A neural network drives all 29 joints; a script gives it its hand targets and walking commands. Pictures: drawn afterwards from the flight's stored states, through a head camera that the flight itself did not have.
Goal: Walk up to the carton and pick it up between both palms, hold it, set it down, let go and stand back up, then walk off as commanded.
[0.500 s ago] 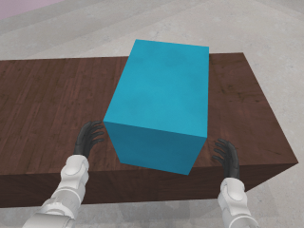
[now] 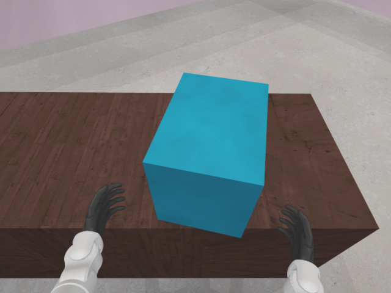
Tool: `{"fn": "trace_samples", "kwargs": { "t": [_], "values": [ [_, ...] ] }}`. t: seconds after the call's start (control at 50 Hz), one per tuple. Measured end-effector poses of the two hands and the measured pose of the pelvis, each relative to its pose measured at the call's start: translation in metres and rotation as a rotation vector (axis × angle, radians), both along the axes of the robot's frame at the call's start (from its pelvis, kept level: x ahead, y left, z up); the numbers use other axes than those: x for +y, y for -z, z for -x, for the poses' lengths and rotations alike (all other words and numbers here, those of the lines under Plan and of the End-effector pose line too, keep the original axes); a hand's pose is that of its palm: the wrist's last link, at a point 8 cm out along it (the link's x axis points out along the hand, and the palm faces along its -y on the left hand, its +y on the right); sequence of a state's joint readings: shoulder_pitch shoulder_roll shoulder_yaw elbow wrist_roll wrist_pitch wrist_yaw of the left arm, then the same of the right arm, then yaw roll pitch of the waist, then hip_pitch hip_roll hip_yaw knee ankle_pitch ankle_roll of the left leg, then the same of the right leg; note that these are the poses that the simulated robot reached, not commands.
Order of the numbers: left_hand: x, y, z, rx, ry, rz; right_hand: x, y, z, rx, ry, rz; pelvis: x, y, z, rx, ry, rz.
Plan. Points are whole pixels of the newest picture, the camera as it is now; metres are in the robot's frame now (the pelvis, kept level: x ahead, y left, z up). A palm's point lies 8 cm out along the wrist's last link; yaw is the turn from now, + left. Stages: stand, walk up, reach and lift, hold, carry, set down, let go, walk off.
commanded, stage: set down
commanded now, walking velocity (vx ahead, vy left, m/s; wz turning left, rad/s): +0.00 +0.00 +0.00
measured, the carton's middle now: (211, 153) +0.49 -0.04 -0.03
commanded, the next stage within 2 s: none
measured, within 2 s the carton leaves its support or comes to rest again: neither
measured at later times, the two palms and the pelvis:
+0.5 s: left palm (70, 270) +0.20 +0.25 -0.03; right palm (306, 287) +0.18 -0.21 -0.06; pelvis +0.01 +0.00 +0.01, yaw +0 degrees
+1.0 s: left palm (86, 260) +0.23 +0.23 -0.04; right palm (307, 278) +0.19 -0.21 -0.06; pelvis +0.04 -0.01 +0.01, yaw +0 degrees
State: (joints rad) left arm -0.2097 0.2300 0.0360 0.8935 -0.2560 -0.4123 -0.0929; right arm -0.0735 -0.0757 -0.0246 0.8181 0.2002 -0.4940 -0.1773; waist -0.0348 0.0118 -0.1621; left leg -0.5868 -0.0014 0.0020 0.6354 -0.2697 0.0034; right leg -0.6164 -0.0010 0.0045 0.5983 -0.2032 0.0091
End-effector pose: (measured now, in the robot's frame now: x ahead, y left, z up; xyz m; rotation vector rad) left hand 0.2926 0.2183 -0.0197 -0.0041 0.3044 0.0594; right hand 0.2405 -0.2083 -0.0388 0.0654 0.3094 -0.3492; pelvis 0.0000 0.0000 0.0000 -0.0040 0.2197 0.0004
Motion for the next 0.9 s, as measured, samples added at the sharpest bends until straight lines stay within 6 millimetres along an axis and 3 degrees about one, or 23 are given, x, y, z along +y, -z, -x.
{"fn": "trace_samples", "kwargs": {
  "t": [0.1,0.26,0.42,0.74,0.9],
  "values": [
    [0.004,0.003,0.014,0.014,-0.010,0.005,0.002,0.003,0.010,0.025,0.001,-0.002,-0.001,-0.002,-0.005,-0.047,0.000,-0.002],
    [0.017,0.009,0.057,0.061,-0.046,-0.010,0.000,0.018,0.045,0.100,0.006,-0.006,-0.003,-0.005,-0.013,-0.125,0.000,-0.004],
    [0.029,0.009,0.087,0.078,-0.072,-0.039,0.000,0.017,0.066,0.107,-0.019,-0.013,-0.004,-0.006,-0.015,-0.152,0.000,-0.005],
    [0.016,0.018,0.081,0.150,-0.023,-0.018,0.003,0.012,0.037,0.117,-0.073,-0.013,-0.006,-0.007,-0.020,-0.167,0.000,-0.008],
    [0.012,0.022,0.071,0.201,-0.029,-0.012,-0.003,0.017,0.038,0.166,-0.069,-0.011,-0.010,-0.009,-0.033,-0.172,0.001,-0.013]
  ]
}}
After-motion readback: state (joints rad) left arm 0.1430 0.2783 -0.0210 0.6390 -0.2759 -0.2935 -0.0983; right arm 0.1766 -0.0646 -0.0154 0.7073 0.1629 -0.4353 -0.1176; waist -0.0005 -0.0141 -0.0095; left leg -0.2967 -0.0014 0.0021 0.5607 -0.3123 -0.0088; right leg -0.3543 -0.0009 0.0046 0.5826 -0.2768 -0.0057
